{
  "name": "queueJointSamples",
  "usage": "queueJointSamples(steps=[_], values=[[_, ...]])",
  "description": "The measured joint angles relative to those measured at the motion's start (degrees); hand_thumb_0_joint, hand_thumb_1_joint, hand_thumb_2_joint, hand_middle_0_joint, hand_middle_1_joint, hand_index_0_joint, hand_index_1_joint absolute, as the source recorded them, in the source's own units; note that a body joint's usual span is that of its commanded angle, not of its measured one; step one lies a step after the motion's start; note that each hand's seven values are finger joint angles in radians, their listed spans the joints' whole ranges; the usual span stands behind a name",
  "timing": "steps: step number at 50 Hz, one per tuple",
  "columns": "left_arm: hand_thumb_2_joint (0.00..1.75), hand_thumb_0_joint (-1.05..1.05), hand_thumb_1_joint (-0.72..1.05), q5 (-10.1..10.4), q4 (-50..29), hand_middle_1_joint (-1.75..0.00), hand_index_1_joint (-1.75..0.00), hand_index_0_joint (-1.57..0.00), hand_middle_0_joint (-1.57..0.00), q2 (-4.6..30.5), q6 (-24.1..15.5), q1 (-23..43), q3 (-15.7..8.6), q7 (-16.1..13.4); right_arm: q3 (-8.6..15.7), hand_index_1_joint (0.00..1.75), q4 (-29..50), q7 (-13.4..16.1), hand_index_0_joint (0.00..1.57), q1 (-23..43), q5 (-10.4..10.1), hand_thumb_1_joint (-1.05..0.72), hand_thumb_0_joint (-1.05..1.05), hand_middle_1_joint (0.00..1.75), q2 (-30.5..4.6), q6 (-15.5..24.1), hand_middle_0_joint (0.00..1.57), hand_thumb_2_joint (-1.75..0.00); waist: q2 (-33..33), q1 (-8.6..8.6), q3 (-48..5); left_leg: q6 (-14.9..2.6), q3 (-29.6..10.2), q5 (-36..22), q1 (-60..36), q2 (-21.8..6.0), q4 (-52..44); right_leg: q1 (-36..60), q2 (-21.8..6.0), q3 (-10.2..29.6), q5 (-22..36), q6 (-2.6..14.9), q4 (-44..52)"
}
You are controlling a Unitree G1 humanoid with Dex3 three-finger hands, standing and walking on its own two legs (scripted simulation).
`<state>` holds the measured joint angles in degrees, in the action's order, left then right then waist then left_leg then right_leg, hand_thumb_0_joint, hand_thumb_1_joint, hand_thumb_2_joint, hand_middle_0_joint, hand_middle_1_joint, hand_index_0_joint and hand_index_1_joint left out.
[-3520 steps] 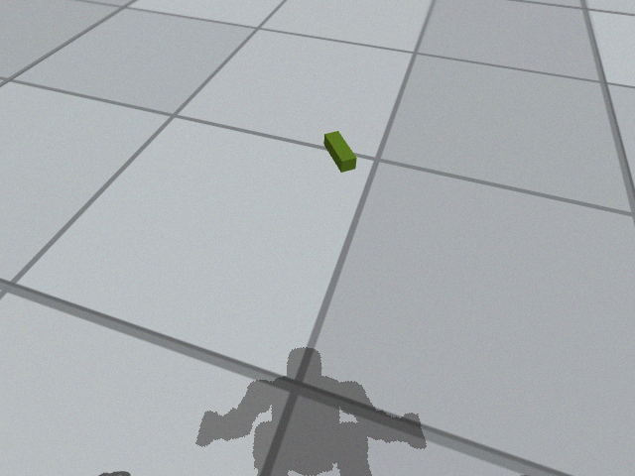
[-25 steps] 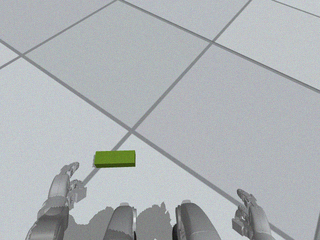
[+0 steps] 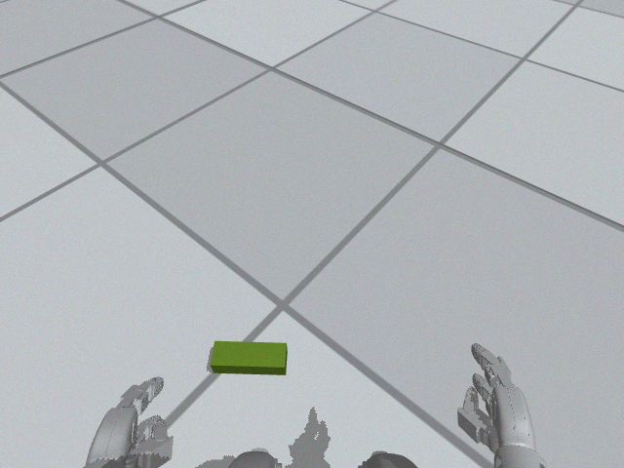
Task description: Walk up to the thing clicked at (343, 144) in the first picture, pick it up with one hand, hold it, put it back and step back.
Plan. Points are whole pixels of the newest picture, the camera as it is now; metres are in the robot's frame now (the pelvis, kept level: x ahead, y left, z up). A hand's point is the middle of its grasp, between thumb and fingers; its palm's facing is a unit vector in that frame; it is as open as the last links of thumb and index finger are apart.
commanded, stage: home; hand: left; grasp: from above
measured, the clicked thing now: (250, 358) +0.50 +0.18 -0.68
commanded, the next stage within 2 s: stand in 1.82 s
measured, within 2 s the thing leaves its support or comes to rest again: neither
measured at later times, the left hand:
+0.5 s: hand (168, 434) +0.17 +0.18 -0.05, palm faces +0.02 -0.98 -0.21, open 7.4 cm
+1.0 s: hand (171, 434) +0.17 +0.18 -0.05, palm faces +0.03 -0.98 -0.21, open 7.4 cm
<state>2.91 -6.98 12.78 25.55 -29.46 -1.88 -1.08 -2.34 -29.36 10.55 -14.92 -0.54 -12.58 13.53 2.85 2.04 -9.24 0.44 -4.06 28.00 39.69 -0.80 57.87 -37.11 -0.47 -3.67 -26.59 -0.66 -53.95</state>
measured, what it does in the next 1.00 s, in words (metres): stands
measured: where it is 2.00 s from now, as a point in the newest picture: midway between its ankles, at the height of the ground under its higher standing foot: outside the picture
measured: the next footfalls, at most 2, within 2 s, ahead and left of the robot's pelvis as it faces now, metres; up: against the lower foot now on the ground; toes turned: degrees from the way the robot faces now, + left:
none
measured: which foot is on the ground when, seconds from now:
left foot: down 0.00-1.00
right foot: down 0.00-1.00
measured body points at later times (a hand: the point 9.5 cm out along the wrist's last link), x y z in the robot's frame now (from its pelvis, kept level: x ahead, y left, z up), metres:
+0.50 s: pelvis +0.00 +0.01 +0.00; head +0.02 +0.01 +0.45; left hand +0.17 +0.24 -0.03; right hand +0.15 -0.24 -0.07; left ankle +0.01 +0.12 -0.68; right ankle +0.00 -0.13 -0.68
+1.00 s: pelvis +0.01 +0.00 +0.00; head +0.02 +0.01 +0.45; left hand +0.16 +0.23 -0.03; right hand +0.16 -0.24 -0.06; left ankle +0.01 +0.12 -0.68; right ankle +0.00 -0.13 -0.68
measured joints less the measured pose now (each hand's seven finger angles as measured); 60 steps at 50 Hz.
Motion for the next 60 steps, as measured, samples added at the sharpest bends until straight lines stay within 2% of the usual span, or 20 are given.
queueJointSamples(steps=[11,21,60], values=[[0.9,0.01,0.9,-0.5,-0.5,-0.3,-0.29,-0.2,-0.21,0.2,-0.4,0.4,0.3,-0.3,0.3,0.3,-1.4,-0.4,0.21,-1.4,0.3,-0.9,0.02,0.3,0.0,-0.1,0.21,-0.9,-0.4,0.38,0.2,-0.15,0.2,0.6,-0.4,-0.2,0.3,0.5,0.2,0.2,-0.3,-0.17,0.1],[0.9,0.01,0.9,0.0,-0.1,-0.3,-0.3,-0.2,-0.21,0.3,-0.1,0.7,0.1,-0.2,0.3,0.3,-1.8,-0.6,0.2,-2.2,0.2,-0.9,0.02,0.3,0.0,-0.3,0.21,-0.9,0.1,0.69,0.2,-0.41,0.7,0.7,-0.5,-0.2,0.3,0.4,0.2,0.7,-0.1,-0.44,0.3],[0.9,0.01,0.9,0.0,-0.3,-0.3,-0.3,-0.2,-0.21,0.2,-0.5,0.4,0.1,0.0,0.6,0.3,-1.4,-0.5,0.2,-1.8,0.2,-0.9,0.02,0.3,0.0,-0.2,0.21,-0.9,0.0,0.35,0.0,-0.12,0.5,1.3,-0.3,-0.4,0.7,0.1,0.4,0.6,-0.9,-0.17,-0.4]])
